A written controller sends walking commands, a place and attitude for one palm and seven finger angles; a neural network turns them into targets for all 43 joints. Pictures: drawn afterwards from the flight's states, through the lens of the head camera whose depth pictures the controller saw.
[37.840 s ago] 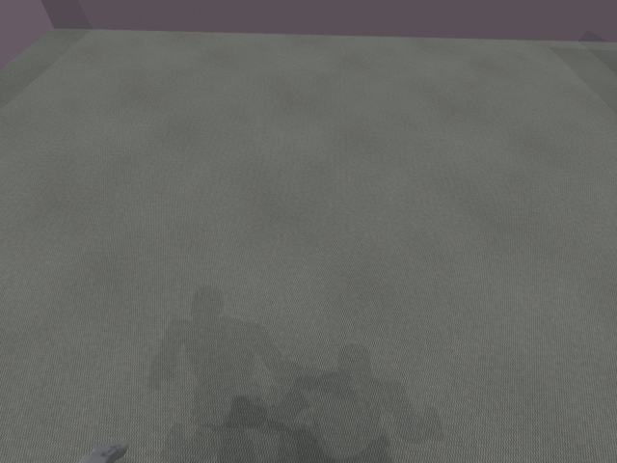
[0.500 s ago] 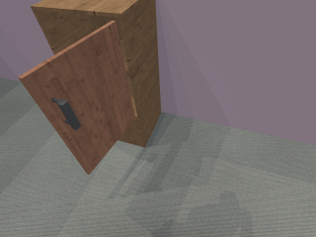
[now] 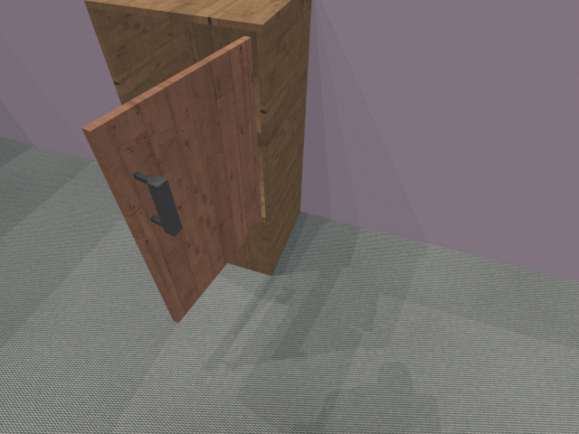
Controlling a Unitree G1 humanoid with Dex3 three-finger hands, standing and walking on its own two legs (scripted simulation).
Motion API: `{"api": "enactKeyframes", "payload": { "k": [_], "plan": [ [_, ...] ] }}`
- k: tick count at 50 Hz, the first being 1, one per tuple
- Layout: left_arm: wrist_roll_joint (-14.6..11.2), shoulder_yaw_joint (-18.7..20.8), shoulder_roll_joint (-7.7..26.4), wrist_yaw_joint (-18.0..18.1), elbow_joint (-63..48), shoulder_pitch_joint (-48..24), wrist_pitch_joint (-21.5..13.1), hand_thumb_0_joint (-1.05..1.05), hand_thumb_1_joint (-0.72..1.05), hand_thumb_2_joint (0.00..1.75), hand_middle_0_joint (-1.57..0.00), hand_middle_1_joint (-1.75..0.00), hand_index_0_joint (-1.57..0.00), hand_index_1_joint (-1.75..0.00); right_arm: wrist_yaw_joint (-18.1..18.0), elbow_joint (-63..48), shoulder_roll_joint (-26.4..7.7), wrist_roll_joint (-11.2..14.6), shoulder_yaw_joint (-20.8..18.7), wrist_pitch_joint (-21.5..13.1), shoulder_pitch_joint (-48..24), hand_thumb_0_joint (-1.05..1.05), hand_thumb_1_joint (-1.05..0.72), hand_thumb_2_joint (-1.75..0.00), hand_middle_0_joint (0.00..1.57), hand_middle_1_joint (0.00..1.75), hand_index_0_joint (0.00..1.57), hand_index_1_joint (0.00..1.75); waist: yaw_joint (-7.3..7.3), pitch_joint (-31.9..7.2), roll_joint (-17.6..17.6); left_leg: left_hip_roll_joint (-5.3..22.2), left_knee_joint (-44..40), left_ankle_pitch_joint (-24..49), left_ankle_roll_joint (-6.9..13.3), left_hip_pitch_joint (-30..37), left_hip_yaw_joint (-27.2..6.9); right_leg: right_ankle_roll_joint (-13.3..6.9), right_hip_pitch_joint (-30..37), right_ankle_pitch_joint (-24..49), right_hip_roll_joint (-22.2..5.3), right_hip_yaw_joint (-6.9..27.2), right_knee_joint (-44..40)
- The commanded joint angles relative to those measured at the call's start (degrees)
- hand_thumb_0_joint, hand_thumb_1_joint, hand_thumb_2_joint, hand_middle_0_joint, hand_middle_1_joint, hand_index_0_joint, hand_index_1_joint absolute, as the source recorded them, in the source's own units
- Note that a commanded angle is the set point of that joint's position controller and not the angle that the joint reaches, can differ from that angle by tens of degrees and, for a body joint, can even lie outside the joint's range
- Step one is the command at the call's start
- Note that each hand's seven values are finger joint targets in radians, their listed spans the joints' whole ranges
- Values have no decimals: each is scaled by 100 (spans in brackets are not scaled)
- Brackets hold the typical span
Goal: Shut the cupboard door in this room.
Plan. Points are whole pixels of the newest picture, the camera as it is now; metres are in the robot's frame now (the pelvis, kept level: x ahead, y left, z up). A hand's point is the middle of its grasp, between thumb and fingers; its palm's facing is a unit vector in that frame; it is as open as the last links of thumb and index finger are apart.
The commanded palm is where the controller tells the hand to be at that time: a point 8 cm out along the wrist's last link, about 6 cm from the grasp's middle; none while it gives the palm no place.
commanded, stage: come to a stop and stand still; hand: left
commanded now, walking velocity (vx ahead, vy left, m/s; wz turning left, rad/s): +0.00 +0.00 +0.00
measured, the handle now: (157, 203) +0.48 +0.28 +0.02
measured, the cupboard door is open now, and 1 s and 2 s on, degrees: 80 80 80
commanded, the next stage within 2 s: look again from close up in 1.12 s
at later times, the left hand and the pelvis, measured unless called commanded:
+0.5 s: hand out of the picture +0.02 +0.15 -0.17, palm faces +0.01 -0.98 -0.20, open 7.3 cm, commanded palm none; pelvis +0.01 -0.02 +0.00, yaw +0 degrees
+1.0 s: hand out of the picture -0.01 +0.10 -0.17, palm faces +0.04 -0.98 -0.17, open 7.3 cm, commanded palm none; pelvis +0.00 -0.06 +0.01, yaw +1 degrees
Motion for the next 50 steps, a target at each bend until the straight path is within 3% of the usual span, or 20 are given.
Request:
{"api": "enactKeyframes", "payload": {
  "k": [1, 5, 9, 22, 30, 38, 50],
  "plan": [
    [-28, 57, 477, 5, -219, 247, -44, 0, 90, 90, -20, -30, -20, -30, -59, -122, -676, -29, -102, -101, 365, 0, -90, -90, 20, 30, 20, 30, -39, 462, 223, 990, -1180, 2277, -224, -332, -1007, -186, -100, 546, 250, -179, -109],
    [-45, 66, 474, 7, -200, 248, -57, 0, 90, 90, -20, -30, -20, -30, -85, -28, -675, -23, -93, -125, 442, 0, -90, -90, 20, 30, 20, 30, -47, 224, 240, 972, -1024, 3002, -267, -5, -903, -197, -11, 870, 214, -152, -84],
    [-41, 77, 476, 13, -161, 219, -68, 0, 90, 90, -20, -30, -20, -30, -87, 78, -611, -15, -97, -122, 510, 0, -90, -90, 20, 30, 20, 30, -57, 228, 50, 940, -950, 2967, -259, -30, -836, -215, 105, 1179, 173, -133, -102],
    [-44, 83, 374, 28, 27, 271, -98, 0, 90, 90, -20, -30, -20, -30, -81, 422, -339, 6, -109, -112, 636, 0, -90, -90, 20, 30, 20, 30, -63, 429, -68, 839, -894, 2054, -223, -256, -688, -217, 192, 1511, 106, -51, -270],
    [-33, 98, 340, 30, 94, 299, -135, 0, 90, 90, -20, -30, -20, -30, -89, 519, -245, 10, -135, -121, 606, 0, -90, -90, 20, 30, 20, 30, -71, 316, -43, 841, -810, 2061, -247, -144, -616, -228, 183, 1753, 91, -10, -332],
    [-22, 83, 346, 22, 145, 332, -177, 0, 90, 90, -20, -30, -20, -30, -81, 575, -185, 21, -145, -94, 534, 0, -90, -90, 20, 30, 20, 30, -88, 350, -274, 842, -790, 1704, -291, -151, -600, -268, 139, 1820, 62, 73, -500],
    [-31, 85, 347, 6, 199, 352, -204, 0, 90, 90, -20, -30, -20, -30, -81, 633, -159, 19, -134, -100, 475, 0, -90, -90, 20, 30, 20, 30, -69, 359, -84, 849, -847, 1593, -352, -186, -593, -292, 157, 1720, 65, 85, -663]
  ]
}}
